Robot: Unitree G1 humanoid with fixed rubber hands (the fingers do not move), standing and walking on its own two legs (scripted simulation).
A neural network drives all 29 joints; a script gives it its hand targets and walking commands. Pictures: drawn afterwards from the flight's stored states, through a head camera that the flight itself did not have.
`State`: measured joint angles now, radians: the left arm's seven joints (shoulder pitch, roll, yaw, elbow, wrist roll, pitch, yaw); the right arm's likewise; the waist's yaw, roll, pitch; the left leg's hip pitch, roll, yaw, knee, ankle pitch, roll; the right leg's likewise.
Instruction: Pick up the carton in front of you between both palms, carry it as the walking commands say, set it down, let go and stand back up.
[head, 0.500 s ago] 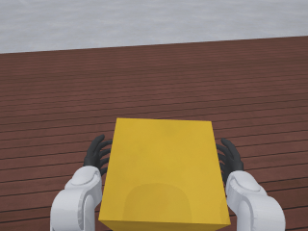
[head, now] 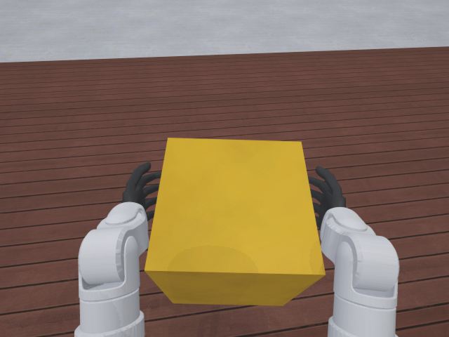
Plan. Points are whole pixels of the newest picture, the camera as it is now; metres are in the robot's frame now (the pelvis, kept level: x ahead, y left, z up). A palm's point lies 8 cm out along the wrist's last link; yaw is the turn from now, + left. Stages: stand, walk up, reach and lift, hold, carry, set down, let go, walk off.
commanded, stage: carry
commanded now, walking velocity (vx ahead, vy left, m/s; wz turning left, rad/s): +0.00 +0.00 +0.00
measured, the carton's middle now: (231, 230) +0.30 +0.00 +0.04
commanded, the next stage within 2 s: none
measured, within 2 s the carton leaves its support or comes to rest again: neither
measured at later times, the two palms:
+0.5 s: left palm (161, 150) +0.42 +0.13 +0.12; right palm (325, 157) +0.41 -0.17 +0.12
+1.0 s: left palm (160, 150) +0.41 +0.13 +0.12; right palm (326, 156) +0.41 -0.17 +0.12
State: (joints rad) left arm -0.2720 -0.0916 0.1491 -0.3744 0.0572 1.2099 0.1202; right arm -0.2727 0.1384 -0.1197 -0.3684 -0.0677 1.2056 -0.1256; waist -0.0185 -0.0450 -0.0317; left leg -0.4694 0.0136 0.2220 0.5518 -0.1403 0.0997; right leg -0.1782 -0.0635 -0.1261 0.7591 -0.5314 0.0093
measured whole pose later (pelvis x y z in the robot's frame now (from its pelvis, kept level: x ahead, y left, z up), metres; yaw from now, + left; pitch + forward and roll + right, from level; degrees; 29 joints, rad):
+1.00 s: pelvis +0.09 -0.01 +0.00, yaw -1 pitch +3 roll +1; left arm -0.45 -0.10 0.22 -0.04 0.08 1.14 0.14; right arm -0.44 0.09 -0.22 -0.07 -0.04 1.16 -0.14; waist 0.01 -0.03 -0.11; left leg -0.39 0.03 0.18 0.70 -0.42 0.06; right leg -0.13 -0.02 -0.07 0.59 -0.51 -0.03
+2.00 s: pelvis +0.56 +0.00 -0.05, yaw -1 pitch +4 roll -2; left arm -0.51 -0.04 0.20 -0.06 0.02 1.12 0.14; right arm -0.48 0.11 -0.22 -0.12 -0.07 1.14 -0.15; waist 0.03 -0.01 -0.08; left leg -0.48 -0.01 0.11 0.58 -0.11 0.09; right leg -0.24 0.01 -0.06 1.02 -0.54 -0.04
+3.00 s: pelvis +1.17 +0.02 -0.11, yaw -1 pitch +4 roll -2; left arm -0.48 -0.07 0.19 -0.07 0.02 1.09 0.15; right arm -0.43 0.11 -0.21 -0.17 -0.06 1.12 -0.15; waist 0.06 0.02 -0.09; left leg -0.47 -0.01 0.12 0.42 0.14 0.09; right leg -0.10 0.08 -0.07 0.74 -0.51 -0.09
